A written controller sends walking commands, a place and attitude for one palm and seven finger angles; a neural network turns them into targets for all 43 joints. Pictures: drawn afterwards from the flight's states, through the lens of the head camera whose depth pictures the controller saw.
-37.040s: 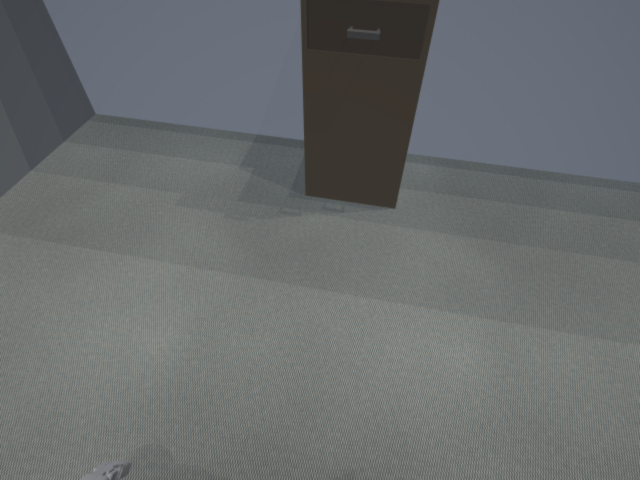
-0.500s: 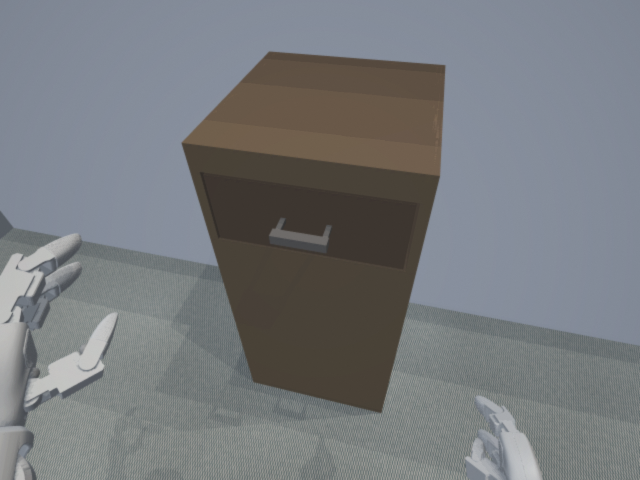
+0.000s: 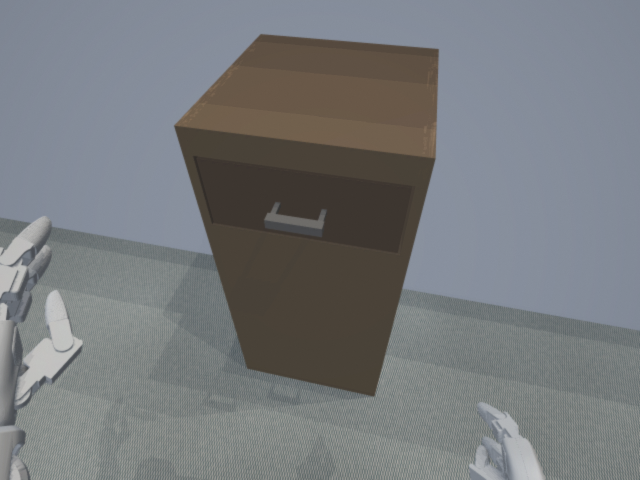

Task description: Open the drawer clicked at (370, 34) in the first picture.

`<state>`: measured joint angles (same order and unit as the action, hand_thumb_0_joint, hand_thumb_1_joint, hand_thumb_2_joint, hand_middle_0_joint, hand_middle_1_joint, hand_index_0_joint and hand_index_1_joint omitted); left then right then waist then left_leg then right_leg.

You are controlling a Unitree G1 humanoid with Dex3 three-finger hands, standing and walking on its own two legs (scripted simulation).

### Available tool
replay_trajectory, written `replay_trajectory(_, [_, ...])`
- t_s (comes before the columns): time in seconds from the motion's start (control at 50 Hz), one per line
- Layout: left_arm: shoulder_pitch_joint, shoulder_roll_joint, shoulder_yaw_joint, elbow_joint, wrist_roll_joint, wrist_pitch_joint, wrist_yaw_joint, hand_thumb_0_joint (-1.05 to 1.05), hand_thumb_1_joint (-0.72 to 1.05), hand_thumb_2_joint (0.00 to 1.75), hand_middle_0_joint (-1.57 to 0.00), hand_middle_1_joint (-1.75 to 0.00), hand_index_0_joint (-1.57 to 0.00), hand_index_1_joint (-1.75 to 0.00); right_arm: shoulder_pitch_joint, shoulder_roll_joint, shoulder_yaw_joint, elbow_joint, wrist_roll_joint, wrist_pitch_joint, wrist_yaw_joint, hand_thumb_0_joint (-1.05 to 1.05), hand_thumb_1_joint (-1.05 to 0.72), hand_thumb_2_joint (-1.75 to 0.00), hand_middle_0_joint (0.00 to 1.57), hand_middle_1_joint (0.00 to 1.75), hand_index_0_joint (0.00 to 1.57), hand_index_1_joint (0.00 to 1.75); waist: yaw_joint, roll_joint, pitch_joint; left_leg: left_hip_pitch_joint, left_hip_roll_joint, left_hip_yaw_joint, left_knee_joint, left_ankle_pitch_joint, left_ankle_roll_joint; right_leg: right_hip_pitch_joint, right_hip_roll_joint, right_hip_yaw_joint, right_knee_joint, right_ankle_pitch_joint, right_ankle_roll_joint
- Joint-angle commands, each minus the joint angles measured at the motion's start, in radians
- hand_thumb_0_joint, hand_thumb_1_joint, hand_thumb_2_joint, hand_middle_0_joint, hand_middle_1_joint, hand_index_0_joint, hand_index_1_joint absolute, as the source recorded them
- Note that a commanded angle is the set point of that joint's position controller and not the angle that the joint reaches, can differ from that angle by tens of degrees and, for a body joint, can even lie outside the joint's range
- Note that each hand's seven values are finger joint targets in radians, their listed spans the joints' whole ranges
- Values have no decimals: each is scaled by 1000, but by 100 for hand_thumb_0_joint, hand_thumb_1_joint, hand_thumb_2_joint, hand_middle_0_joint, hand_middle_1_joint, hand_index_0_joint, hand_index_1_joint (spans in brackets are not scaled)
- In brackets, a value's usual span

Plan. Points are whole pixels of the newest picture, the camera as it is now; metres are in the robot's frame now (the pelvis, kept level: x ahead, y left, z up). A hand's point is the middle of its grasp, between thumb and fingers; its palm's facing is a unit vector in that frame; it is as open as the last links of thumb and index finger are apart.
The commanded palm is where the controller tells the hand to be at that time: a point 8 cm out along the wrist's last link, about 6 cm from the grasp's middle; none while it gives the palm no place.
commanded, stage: step back with the hand held close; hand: left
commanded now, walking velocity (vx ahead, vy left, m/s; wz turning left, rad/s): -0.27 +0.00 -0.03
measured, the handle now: (297, 217) +0.55 +0.08 +0.00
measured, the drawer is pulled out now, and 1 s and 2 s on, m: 0.00 0.00 0.00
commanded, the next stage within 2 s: stop stepping back and stand still in 1.20 s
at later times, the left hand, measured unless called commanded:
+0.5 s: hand (9, 412) +0.13 +0.26 +0.17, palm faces +0.39 -0.81 -0.43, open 7.4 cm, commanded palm +0.07 +0.30 +0.19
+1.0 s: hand out of the picture +0.05 +0.25 +0.18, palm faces +0.44 -0.78 -0.44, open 7.4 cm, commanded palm -0.01 +0.28 +0.19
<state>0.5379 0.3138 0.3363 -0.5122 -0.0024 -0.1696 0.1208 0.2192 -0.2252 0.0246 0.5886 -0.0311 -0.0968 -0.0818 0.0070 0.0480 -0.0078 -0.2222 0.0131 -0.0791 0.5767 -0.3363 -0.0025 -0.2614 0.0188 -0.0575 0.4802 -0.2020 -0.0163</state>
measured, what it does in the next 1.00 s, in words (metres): walks backwards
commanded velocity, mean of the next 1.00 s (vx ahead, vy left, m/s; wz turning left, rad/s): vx -0.32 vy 0.00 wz -0.04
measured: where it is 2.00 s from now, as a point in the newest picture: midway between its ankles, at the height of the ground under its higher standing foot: outside the picture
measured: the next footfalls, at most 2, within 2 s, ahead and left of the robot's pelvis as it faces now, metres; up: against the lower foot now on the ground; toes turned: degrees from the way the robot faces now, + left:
right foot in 1.06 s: -0.14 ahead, -0.12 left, +0.00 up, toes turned -3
left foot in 1.32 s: -0.16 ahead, +0.10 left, +0.00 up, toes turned +1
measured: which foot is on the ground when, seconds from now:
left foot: down 0.00-1.00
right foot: down 0.00-0.84, up 0.86-1.00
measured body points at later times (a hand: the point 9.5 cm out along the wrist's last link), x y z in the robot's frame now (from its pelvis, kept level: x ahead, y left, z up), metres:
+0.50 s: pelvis -0.06 +0.02 -0.01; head -0.06 +0.04 +0.44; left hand +0.11 +0.30 +0.19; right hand +0.10 -0.22 -0.08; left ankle -0.02 +0.13 -0.73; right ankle +0.03 -0.11 -0.73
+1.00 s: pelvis -0.14 +0.00 -0.02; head -0.13 +0.02 +0.43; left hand +0.02 +0.29 +0.20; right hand +0.02 -0.23 -0.09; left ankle -0.02 +0.13 -0.73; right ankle -0.14 -0.11 -0.70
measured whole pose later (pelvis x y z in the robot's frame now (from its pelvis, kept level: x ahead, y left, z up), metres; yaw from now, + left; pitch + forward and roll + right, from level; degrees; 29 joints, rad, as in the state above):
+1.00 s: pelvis -0.14 +0.00 -0.02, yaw +0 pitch +0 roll -2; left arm 0.60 0.39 0.44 -0.63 -0.03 -0.26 0.16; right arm 0.26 -0.17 -0.01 0.60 -0.01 -0.16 -0.05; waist 0.00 0.00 0.00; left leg -0.49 0.09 0.01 0.62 -0.14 -0.01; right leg -0.43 0.05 -0.03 0.95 -0.50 0.03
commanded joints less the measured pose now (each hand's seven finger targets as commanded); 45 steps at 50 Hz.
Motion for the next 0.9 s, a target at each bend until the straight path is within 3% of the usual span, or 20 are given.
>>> replay_trajectory(0.0, [44,174,117,-247,3,-57,40,0,90,90,-20,-30,-20,-30,-58,-109,-59,-186,7,-2,-13,0,-90,-90,20,30,20,30,-30,-84,-131,-72,40,-3,-60,284,23,75,-166,127,-46,158,-55])
replay_trajectory(0.04, [45,198,135,-299,5,-63,45,0,90,90,-20,-30,-20,-30,-73,-119,-65,-207,4,-8,-17,0,-90,-90,20,30,20,30,-19,34,-136,-106,87,-53,-105,486,22,105,-102,74,73,277,-21])
replay_trajectory(0.08, [60,212,148,-339,-4,-76,44,0,90,90,-20,-30,-20,-30,-67,-107,-66,-222,6,-20,-10,0,-90,-90,20,30,20,30,-11,67,-161,-139,114,-62,-122,600,16,139,-68,37,151,281,0])
replay_trajectory(0.14, [64,234,168,-359,-10,-105,33,0,90,90,-20,-30,-20,-30,-66,-108,-64,-218,17,-42,3,0,-90,-90,20,30,20,30,-6,95,-161,-194,113,-48,-122,489,28,141,-71,55,164,249,7])
replay_trajectory(0.24, [66,234,184,-324,-12,-127,34,0,90,90,-20,-30,-20,-30,-48,-123,-66,-210,26,-59,14,0,-90,-90,20,30,20,30,-15,26,-141,-324,71,-26,-85,149,33,153,-105,127,118,231,-12])
replay_trajectory(0.32, [41,234,186,-277,-11,-136,37,0,90,90,-20,-30,-20,-30,-42,-120,-62,-203,28,-52,17,0,-90,-90,20,30,20,30,-24,-28,-80,-358,38,-17,-69,-97,38,37,-133,194,0,-33,-22])
replay_trajectory(0.4, [12,218,169,-272,0,-143,42,0,90,90,-20,-30,-20,-30,-45,-124,-59,-210,25,-49,7,0,-90,-90,20,30,20,30,-26,13,-44,-433,65,-52,-158,-236,59,31,-86,146,30,-169,0])
replay_trajectory(0.44, [-14,214,167,-280,8,-143,46,0,90,90,-20,-30,-20,-30,-45,-134,-63,-213,22,-54,0,0,-90,-90,20,30,20,30,-26,60,-31,-515,93,-83,-216,-294,73,83,-50,117,103,-147,12])
replay_trajectory(0.48, [4,189,153,-284,16,-139,54,0,90,90,-20,-30,-20,-30,-29,-130,-62,-213,17,-63,-3,0,-90,-90,20,30,20,30,-25,78,-71,-542,117,-94,-228,-235,83,148,-30,82,201,-31,19])
replay_trajectory(0.54, [-32,208,164,-313,24,-144,52,0,90,90,-20,-30,-20,-30,-31,-132,-66,-214,15,-78,-1,0,-90,-90,20,30,20,30,-23,93,-81,-590,110,-79,-210,-271,86,189,-33,104,239,14,18])
replay_trajectory(0.62, [-86,217,177,-288,33,-155,54,0,90,90,-20,-30,-20,-30,-23,-129,-69,-211,19,-85,6,0,-90,-90,20,30,20,30,-25,-21,-17,-642,57,-31,-85,-418,82,112,-86,233,128,-187,-5])
replay_trajectory(0.68, [-102,245,180,-280,16,-154,55,0,90,90,-20,-30,-20,-30,-13,-109,-70,-173,19,-72,20,0,-90,-90,20,30,20,30,-30,-202,-52,-310,-23,53,204,-230,21,-195,-253,397,-175,-352,-86])
replay_trajectory(0.72, [-79,254,188,-274,7,-155,55,0,90,90,-20,-30,-20,-30,-20,-94,-67,-152,16,-52,27,0,-90,-90,20,30,20,30,-29,-230,-118,-176,-29,92,292,-171,14,-232,-296,353,-206,-303,-101])
replay_trajectory(0.76, [-38,243,189,-259,-2,-144,47,0,90,90,-20,-30,-20,-30,-32,-95,-64,-160,20,-34,25,0,-90,-90,20,30,20,30,-35,-160,-96,-127,-3,59,136,-166,26,-275,-243,257,-136,-266,-67])
replay_trajectory(0.78, [-22,233,186,-281,-7,-147,42,0,90,90,-20,-30,-20,-30,-33,-114,-69,-172,18,-28,20,0,-90,-90,20,30,20,30,-37,-65,-79,-164,48,-37,-2,-223,57,-283,-174,200,-33,-295,-35])
replay_trajectory(0.8, [-10,219,183,-308,-7,-154,44,0,90,90,-20,-30,-20,-30,-44,-127,-73,-191,15,-31,12,0,-90,-90,20,30,20,30,-37,111,-55,-305,145,-155,-166,-333,104,-227,-85,143,164,-315,-1])
replay_trajectory(0.82, [-7,197,193,-327,9,-156,57,0,90,90,-20,-30,-20,-30,-61,-138,-76,-200,1,-45,2,0,-90,-90,20,30,20,30,-37,308,-33,-567,305,-320,-377,-483,165,-41,45,45,505,-242,36])
replay_trajectory(0.84, [-40,229,199,-373,8,-153,64,0,90,90,-20,-30,-20,-30,-64,-94,-83,-197,1,-63,-6,0,-90,-90,20,30,20,30,-34,266,-45,-554,363,-361,-428,-344,181,-56,65,74,719,-284,44])
replay_trajectory(0.86, [-33,258,231,-394,-8,-160,60,0,90,90,-20,-30,-20,-30,-60,-100,-97,-181,9,-89,-2,0,-90,-90,20,30,20,30,-19,171,-82,-414,341,-274,-354,-168,175,-137,62,107,757,-328,45])
replay_trajectory(0.88, [44,212,203,-307,-25,-154,54,0,90,90,-20,-30,-20,-30,-67,-104,-106,-162,29,-113,9,0,-90,-90,20,30,20,30,2,149,-100,-298,297,-172,-299,-119,149,-175,48,97,710,-332,42])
